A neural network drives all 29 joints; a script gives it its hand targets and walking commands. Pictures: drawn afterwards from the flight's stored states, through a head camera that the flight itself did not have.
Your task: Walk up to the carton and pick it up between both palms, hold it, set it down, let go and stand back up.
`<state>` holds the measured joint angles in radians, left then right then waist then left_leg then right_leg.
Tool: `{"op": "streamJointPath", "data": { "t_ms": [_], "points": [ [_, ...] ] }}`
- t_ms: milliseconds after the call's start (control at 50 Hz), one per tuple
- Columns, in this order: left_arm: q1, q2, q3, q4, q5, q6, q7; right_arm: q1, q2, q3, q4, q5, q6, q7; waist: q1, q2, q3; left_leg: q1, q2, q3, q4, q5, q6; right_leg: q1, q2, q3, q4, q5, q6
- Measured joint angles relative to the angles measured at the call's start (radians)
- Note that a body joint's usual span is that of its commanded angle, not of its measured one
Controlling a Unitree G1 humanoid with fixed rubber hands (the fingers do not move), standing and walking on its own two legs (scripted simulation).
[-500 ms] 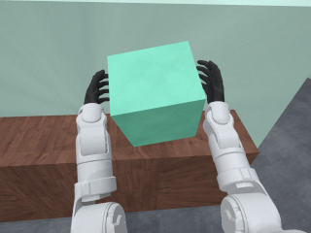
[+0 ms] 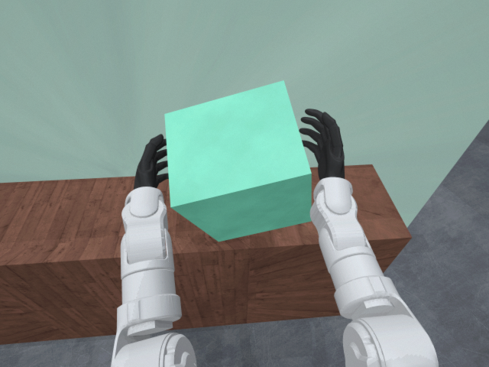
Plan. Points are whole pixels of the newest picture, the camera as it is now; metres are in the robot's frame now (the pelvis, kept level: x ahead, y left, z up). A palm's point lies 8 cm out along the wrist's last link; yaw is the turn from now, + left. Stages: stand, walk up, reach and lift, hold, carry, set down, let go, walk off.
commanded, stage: set down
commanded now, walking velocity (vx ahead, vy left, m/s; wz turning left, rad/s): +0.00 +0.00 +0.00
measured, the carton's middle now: (246, 173) +0.42 +0.00 +0.08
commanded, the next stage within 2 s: none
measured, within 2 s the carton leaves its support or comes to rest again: neither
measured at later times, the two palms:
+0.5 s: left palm (154, 191) +0.37 +0.16 +0.10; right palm (321, 171) +0.38 -0.12 +0.12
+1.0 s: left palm (156, 190) +0.39 +0.16 +0.08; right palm (315, 178) +0.39 -0.12 +0.09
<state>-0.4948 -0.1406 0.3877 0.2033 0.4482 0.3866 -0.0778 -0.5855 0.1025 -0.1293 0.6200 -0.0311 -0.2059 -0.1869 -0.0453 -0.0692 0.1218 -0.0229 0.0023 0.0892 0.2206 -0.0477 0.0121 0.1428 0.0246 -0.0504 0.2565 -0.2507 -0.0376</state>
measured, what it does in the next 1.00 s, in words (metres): stands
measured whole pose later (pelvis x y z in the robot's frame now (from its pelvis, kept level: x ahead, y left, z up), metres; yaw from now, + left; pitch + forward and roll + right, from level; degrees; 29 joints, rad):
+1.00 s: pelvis +0.01 +0.01 +0.00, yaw -2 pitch +1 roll +1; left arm -0.65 -0.14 0.52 0.63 0.46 0.10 -0.02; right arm -0.68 0.15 -0.49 0.87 -0.31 -0.25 -0.09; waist 0.03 -0.07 0.03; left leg -0.20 0.02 0.12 0.23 -0.04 0.01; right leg -0.05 0.03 -0.02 0.26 -0.23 -0.04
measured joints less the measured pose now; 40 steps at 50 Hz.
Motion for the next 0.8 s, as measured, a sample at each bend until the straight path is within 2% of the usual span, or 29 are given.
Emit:
{"op": "streamJointPath", "data": {
  "t_ms": [180, 320, 540, 800],
  "points": [
    [-0.034, -0.006, 0.046, 0.112, 0.013, -0.053, -0.005, -0.021, 0.020, -0.070, 0.058, -0.070, -0.009, 0.011, 0.016, -0.001, -0.003, -0.004, 0.000, 0.002, -0.013, 0.008, -0.002, -0.013, -0.001, 0.001, 0.005, -0.001, -0.001],
    [-0.060, -0.002, 0.061, 0.200, 0.021, -0.118, 0.011, -0.047, 0.025, -0.136, 0.122, -0.113, -0.054, 0.033, 0.030, -0.006, -0.020, -0.032, 0.005, 0.010, -0.013, 0.011, -0.002, -0.044, 0.003, 0.009, 0.004, 0.006, -0.002],
    [-0.094, -0.002, 0.083, 0.305, 0.018, -0.195, 0.045, -0.077, 0.024, -0.231, 0.220, -0.165, -0.067, 0.061, 0.049, -0.001, -0.050, -0.075, 0.005, 0.022, -0.010, 0.009, 0.002, -0.088, 0.001, 0.020, 0.002, 0.011, 0.001],
    [-0.144, 0.000, 0.105, 0.386, 0.018, -0.258, 0.060, -0.081, 0.025, -0.300, 0.242, -0.217, -0.057, 0.077, 0.071, 0.003, -0.072, -0.133, 0.011, 0.030, 0.004, 0.003, 0.004, -0.142, 0.004, 0.028, 0.000, 0.017, 0.003]
  ]
}}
